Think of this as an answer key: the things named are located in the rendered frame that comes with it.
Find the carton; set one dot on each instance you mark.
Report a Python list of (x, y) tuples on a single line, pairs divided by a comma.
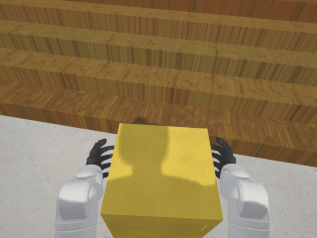
[(161, 183)]

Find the right robot forearm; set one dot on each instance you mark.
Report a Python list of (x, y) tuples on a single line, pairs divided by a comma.
[(248, 206)]

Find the left robot forearm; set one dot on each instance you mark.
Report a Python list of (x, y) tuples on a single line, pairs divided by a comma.
[(76, 212)]

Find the robot right hand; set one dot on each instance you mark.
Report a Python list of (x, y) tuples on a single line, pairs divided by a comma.
[(226, 157)]

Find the robot left hand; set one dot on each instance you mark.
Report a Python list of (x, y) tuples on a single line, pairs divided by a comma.
[(95, 157)]

